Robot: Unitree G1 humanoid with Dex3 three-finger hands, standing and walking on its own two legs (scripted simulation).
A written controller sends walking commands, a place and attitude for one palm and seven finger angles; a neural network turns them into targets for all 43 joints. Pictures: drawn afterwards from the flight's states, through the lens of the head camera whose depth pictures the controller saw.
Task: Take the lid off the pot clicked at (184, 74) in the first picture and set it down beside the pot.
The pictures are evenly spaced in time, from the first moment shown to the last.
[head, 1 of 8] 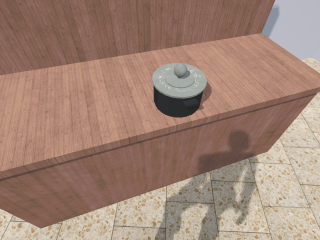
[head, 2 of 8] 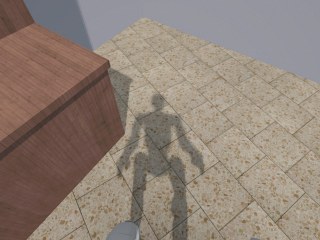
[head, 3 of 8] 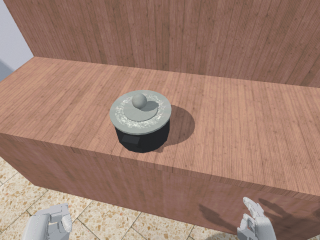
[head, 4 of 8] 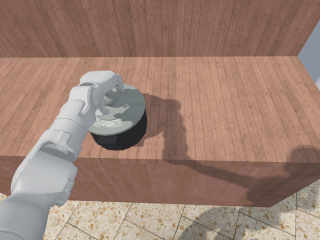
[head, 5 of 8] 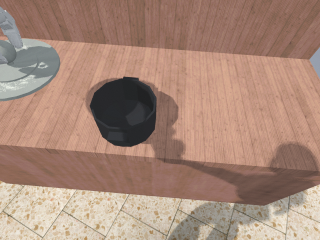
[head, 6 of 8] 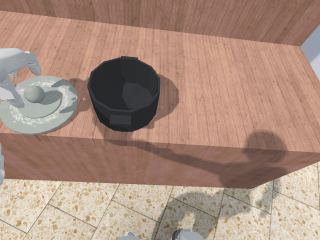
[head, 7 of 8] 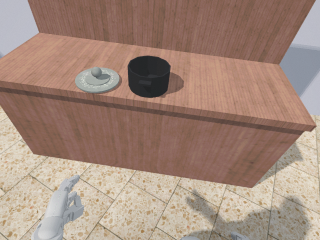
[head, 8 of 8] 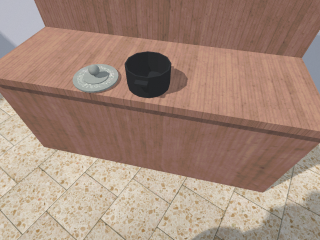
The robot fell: no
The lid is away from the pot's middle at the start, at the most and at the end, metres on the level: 0.00 0.25 0.25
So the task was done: yes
